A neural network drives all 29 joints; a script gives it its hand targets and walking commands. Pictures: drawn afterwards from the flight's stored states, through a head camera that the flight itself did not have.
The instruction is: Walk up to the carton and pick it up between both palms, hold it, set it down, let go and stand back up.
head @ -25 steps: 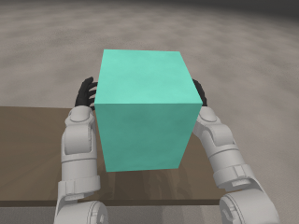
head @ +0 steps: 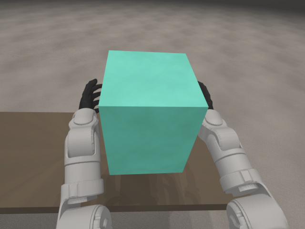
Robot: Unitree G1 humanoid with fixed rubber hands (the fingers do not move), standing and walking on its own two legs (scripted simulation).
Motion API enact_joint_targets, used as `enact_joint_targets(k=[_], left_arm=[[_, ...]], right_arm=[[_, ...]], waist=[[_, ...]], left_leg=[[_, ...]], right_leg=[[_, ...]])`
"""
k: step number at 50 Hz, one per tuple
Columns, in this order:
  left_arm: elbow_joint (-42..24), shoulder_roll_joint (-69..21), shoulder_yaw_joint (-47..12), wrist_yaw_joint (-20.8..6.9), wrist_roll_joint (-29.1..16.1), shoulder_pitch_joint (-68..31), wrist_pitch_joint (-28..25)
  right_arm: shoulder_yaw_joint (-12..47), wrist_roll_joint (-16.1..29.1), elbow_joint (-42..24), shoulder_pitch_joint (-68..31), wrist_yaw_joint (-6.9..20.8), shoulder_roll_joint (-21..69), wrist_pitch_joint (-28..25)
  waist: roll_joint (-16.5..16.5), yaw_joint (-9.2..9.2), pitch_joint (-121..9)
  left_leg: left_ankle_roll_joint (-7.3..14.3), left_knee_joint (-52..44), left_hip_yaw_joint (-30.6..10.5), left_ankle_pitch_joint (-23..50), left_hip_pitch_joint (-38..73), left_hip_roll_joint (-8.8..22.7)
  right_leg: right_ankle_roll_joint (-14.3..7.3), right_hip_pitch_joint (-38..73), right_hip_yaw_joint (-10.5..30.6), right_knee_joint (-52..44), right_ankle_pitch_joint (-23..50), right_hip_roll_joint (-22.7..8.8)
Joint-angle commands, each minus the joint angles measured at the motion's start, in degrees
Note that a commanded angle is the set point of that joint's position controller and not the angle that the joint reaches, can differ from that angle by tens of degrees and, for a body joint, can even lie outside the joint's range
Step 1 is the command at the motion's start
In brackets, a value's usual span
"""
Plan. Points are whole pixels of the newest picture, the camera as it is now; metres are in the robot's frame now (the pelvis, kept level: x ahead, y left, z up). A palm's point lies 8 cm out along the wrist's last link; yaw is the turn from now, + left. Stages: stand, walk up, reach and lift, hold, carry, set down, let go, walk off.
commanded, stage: hold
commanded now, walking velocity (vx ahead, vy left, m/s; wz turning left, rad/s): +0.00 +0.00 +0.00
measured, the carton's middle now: (147, 114) +0.37 +0.01 +0.17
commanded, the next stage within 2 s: none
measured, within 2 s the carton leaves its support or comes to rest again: neither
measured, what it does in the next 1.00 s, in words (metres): stands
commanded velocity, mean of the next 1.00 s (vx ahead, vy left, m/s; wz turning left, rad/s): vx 0.00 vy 0.00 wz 0.00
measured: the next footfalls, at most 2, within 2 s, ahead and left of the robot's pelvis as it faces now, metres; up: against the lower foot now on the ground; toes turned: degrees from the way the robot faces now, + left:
none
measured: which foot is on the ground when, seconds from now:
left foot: down 0.00-1.00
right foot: down 0.00-1.00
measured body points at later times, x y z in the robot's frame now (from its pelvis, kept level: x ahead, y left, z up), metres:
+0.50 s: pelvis -0.01 +0.01 +0.00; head -0.06 +0.03 +0.44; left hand +0.36 +0.16 +0.20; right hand +0.36 -0.14 +0.18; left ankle +0.01 +0.12 -0.75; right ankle +0.02 -0.12 -0.75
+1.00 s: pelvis +0.00 +0.00 +0.00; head -0.06 +0.04 +0.44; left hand +0.36 +0.17 +0.19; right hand +0.37 -0.13 +0.19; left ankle +0.01 +0.12 -0.75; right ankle +0.02 -0.12 -0.75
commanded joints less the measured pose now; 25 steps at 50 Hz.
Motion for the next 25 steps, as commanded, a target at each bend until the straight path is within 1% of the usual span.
enact_joint_targets(k=[1,2,3,4,5,6,7,8,9,10,11,12,13,14,15,16,17,18,19,20,21,22,23,24,25], left_arm=[[-8.6,-31.1,-29.2,-7.8,-8.1,-42.5,-3.0],[-6.8,-31.4,-28.9,-8.0,-7.8,-41.7,-2.6],[-7.5,-30.6,-28.9,-8.3,-6.9,-42.1,-2.5],[-7.9,-30.5,-28.8,-8.4,-6.7,-43.1,-2.4],[-7.1,-30.5,-28.5,-8.4,-6.6,-42.4,-2.2],[-8.6,-30.5,-29.4,-8.6,-7.1,-43.2,-2.5],[-9.2,-30.4,-29.9,-8.5,-7.8,-42.7,-2.6],[-8.8,-32.0,-30.8,-8.6,-8.6,-43.2,-2.7],[-8.3,-32.5,-31.7,-8.7,-8.9,-42.6,-2.6],[-9.5,-33.4,-32.5,-8.4,-9.9,-44.3,-2.9],[-12.9,-33.8,-34.3,-8.0,-11.2,-44.7,-3.7],[-13.1,-33.7,-34.1,-7.6,-11.6,-43.9,-4.0],[-11.6,-33.3,-34.2,-7.5,-11.6,-43.8,-4.0],[-12.6,-32.8,-33.9,-7.4,-11.3,-44.3,-4.3],[-11.6,-33.6,-34.1,-7.3,-11.7,-42.8,-4.1],[-10.4,-33.3,-33.0,-7.0,-10.2,-42.9,-3.8],[-8.3,-32.3,-31.9,-7.2,-9.0,-42.7,-3.5],[-7.8,-32.1,-31.3,-7.1,-8.6,-42.3,-3.4],[-7.6,-31.9,-30.8,-7.3,-8.3,-43.3,-3.1],[-7.5,-32.3,-29.8,-7.3,-7.8,-43.4,-3.3],[-7.0,-31.7,-29.4,-7.2,-8.2,-43.8,-3.5],[-5.4,-31.7,-29.1,-7.2,-8.3,-44.1,-3.4],[-5.1,-31.5,-28.5,-7.2,-8.0,-43.8,-3.4],[-3.5,-32.0,-28.5,-7.4,-8.5,-44.0,-3.4],[-3.1,-31.9,-27.5,-7.3,-7.7,-43.1,-3.4]], right_arm=[[19.8,6.0,-17.2,-49.1,5.9,34.6,-3.6],[18.3,5.1,-16.5,-49.0,6.0,33.9,-3.3],[18.2,5.1,-16.0,-48.9,6.1,34.4,-3.2],[17.9,4.8,-16.2,-49.4,6.3,34.3,-3.4],[17.0,4.2,-14.6,-48.4,6.5,34.2,-3.2],[17.8,4.7,-15.5,-47.9,6.5,34.8,-3.2],[18.0,4.6,-16.9,-48.7,6.4,34.7,-3.4],[17.7,4.4,-17.2,-49.8,6.3,34.7,-3.6],[17.8,4.6,-17.8,-49.7,6.1,34.9,-3.7],[18.2,4.8,-20.7,-51.4,6.4,35.2,-4.4],[20.0,5.1,-23.9,-51.7,6.2,35.8,-4.8],[20.3,5.4,-25.0,-51.8,6.0,35.6,-5.0],[20.6,5.1,-24.5,-51.8,5.9,35.7,-5.1],[20.7,4.7,-23.5,-50.7,6.0,36.1,-4.7],[20.4,5.0,-25.3,-52.4,6.1,34.7,-5.1],[19.8,5.0,-23.1,-51.0,6.2,34.3,-4.8],[19.3,4.2,-21.8,-52.2,6.5,33.9,-4.7],[19.1,3.8,-20.8,-52.2,6.8,33.9,-4.6],[18.2,3.5,-18.6,-51.2,7.1,33.6,-4.4],[19.1,3.8,-18.6,-51.8,7.4,34.1,-4.4],[18.0,3.0,-17.3,-51.7,7.6,33.7,-4.4],[18.4,2.7,-18.7,-54.3,7.8,34.7,-4.5],[18.6,3.0,-17.5,-54.1,7.9,34.3,-4.5],[18.6,2.1,-18.6,-55.3,8.1,34.8,-5.0],[18.6,2.8,-18.1,-55.3,8.0,35.1,-4.9]], waist=[[6.7,-0.91,-20.8],[5.8,-1.66,-18.2],[6.0,-1.34,-17.9],[6.2,-1.53,-18.0],[6.7,-1.78,-16.1],[6.2,-1.99,-17.7],[6.1,-1.87,-18.5],[6.1,-2.66,-19.6],[6.8,-3.08,-19.5],[6.9,-3.50,-22.5],[6.9,-3.26,-25.9],[6.6,-2.91,-27.1],[7.2,-2.94,-26.3],[7.0,-2.51,-26.5],[7.0,-2.30,-26.5],[7.8,-2.30,-24.4],[7.4,-1.72,-22.3],[6.9,-0.94,-21.8],[6.8,-1.47,-18.5],[5.1,-0.51,-19.4],[4.5,-0.84,-18.8],[3.2,-0.02,-18.5],[2.9,-0.30,-19.9],[1.8,-0.10,-19.1],[2.0,0.38,-19.6]], left_leg=[[-1.5,-1.4,2.6,16.8,3.7,-3.2],[-1.7,-2.1,2.3,16.0,3.2,-2.5],[-1.4,-2.1,2.5,13.6,2.1,-2.7],[-1.2,-2.7,2.8,12.9,1.7,-2.7],[-1.2,-3.1,2.5,12.0,1.0,-2.9],[-1.3,-3.0,2.8,11.8,1.2,-2.9],[-1.4,-2.5,2.6,14.1,1.3,-2.8],[-1.8,-2.1,2.4,16.1,2.4,-2.6],[-2.1,-1.5,2.7,16.7,2.6,-2.8],[-2.4,-1.0,2.1,18.8,4.0,-2.5],[-2.8,-0.2,2.4,21.1,5.2,-2.8],[-2.7,0.3,1.9,22.8,5.9,-2.7],[-2.7,0.6,2.2,23.1,6.2,-2.8],[-2.6,0.3,2.2,22.1,5.9,-2.9],[-2.9,0.2,1.6,22.3,5.6,-2.5],[-2.8,-0.3,2.0,20.5,5.3,-2.5],[-2.5,-0.9,2.1,18.0,4.1,-2.2],[-2.0,-1.5,2.0,16.2,2.9,-2.1],[-1.8,-2.2,2.0,13.7,1.4,-2.2],[-1.2,-3.0,2.2,12.7,0.9,-1.9],[-1.0,-3.5,2.2,10.0,0.1,-2.0],[-0.5,-3.8,2.4,9.2,-1.2,-1.8],[-0.4,-3.7,2.5,9.8,-1.0,-1.8],[-0.2,-3.8,2.6,9.2,-1.8,-1.7],[0.0,-3.8,2.8,9.1,-0.8,-2.1]], right_leg=[[2.6,6.0,-2.0,-1.0,10.8,2.5],[2.1,5.0,-2.2,-1.3,9.4,2.5],[2.2,5.1,-2.0,-1.2,8.5,2.2],[2.3,6.2,-2.3,-1.1,7.6,2.0],[2.2,6.1,-2.3,-1.5,7.0,1.8],[2.3,6.8,-2.2,-1.2,7.3,1.9],[2.4,6.7,-2.3,-0.8,8.9,2.0],[2.3,7.0,-2.5,-0.7,9.7,2.4],[2.6,6.8,-2.3,-0.8,10.3,2.0],[2.3,7.0,-2.6,-0.7,10.8,2.6],[2.6,7.7,-2.7,-0.2,13.1,2.7],[2.5,7.3,-2.6,-0.3,14.0,2.5],[2.5,6.8,-2.6,-0.3,14.4,2.5],[2.6,7.1,-2.4,-0.4,13.7,2.6],[2.2,7.1,-2.8,-0.4,12.0,3.2],[2.1,5.9,-2.9,-0.7,10.0,2.8],[1.9,5.3,-2.8,-1.1,6.8,2.8],[1.7,5.2,-2.5,-1.2,5.7,2.7],[1.6,4.9,-2.5,-1.1,4.8,2.2],[1.9,5.6,-2.6,-1.2,4.2,2.5],[1.7,4.8,-2.8,-1.4,2.1,2.5],[1.8,5.3,-2.3,-1.2,1.7,2.4],[2.1,6.6,-2.5,-1.0,2.6,2.4],[2.1,6.3,-2.6,-1.1,2.2,2.5],[2.1,6.0,-2.8,-1.2,3.5,2.4]])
